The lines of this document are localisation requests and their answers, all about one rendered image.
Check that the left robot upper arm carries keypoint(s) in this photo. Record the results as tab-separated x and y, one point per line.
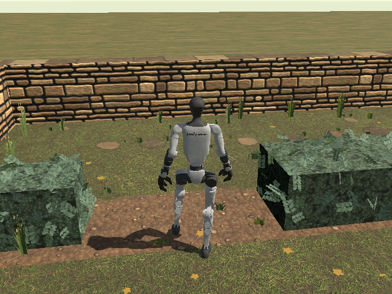
176	130

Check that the humanoid robot head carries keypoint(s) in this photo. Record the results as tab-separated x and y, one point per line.
197	105

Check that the left robot forearm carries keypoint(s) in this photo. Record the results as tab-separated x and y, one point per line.
166	166

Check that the right robot hand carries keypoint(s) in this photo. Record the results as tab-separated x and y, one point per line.
229	173

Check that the right robot forearm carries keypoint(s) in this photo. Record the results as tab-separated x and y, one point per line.
225	162

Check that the left robot hand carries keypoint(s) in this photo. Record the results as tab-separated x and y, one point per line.
161	182

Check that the right robot upper arm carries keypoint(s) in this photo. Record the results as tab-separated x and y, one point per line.
215	129

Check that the left robot thigh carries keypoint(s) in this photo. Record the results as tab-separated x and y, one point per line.
181	178

